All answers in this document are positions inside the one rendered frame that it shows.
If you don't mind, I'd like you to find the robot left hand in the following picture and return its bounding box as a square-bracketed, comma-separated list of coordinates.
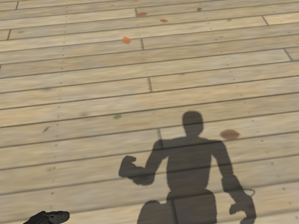
[23, 211, 70, 224]

